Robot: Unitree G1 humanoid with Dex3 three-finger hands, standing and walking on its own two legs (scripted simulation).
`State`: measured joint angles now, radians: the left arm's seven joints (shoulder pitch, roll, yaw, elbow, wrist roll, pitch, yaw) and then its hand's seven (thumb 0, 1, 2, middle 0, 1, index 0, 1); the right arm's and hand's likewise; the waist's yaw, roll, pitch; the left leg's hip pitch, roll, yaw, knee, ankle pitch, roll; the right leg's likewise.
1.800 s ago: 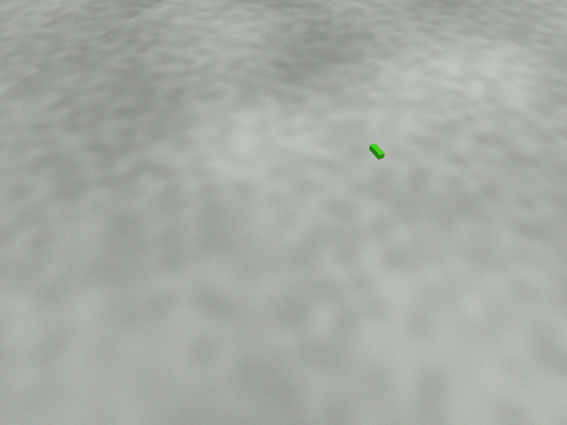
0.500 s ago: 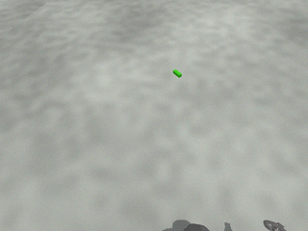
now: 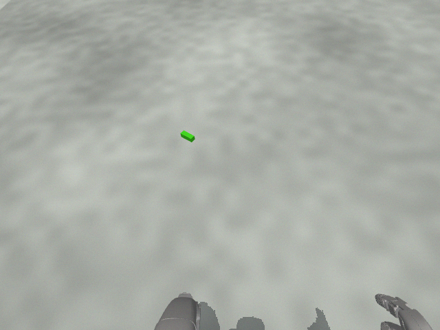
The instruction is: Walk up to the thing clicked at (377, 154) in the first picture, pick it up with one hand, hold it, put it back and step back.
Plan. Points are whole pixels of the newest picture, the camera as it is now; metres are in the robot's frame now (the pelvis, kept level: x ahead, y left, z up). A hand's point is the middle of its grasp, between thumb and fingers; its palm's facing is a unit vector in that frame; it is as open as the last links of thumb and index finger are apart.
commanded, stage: walk up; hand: left
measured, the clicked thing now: (187, 136) +1.27 +0.35 -0.75
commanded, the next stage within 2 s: none
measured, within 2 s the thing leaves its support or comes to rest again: neither
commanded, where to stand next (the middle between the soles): +0.85 +0.36 m, yaw -35 degrees
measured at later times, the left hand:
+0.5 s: hand (122, 185) +0.46 +0.31 -0.12, palm faces -0.30 -0.83 -0.47, open 7.4 cm
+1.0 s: hand (81, 163) +0.54 +0.46 -0.12, palm faces -0.33 -0.75 -0.57, open 7.4 cm
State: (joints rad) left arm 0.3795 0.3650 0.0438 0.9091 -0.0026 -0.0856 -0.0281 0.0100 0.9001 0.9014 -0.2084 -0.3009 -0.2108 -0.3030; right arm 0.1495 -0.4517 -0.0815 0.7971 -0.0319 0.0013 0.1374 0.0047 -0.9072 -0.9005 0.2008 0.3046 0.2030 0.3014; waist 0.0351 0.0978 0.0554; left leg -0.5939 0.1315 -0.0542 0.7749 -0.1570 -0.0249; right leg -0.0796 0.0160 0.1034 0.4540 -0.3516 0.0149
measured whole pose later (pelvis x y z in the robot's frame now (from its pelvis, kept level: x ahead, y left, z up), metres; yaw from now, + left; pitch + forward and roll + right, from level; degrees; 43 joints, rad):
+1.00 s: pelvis +0.43 +0.16 -0.02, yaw -21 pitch +0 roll -2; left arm 0.46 0.45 0.06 0.85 0.02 -0.11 0.06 0.01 0.90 0.90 -0.21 -0.30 -0.21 -0.30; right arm 0.20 -0.51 -0.13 0.73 -0.07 0.07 0.12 0.00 -0.91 -0.90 0.20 0.30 0.20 0.30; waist 0.03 0.13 0.08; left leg -0.55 0.16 -0.08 0.90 -0.33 -0.01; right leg -0.29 -0.03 0.07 0.68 -0.40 0.03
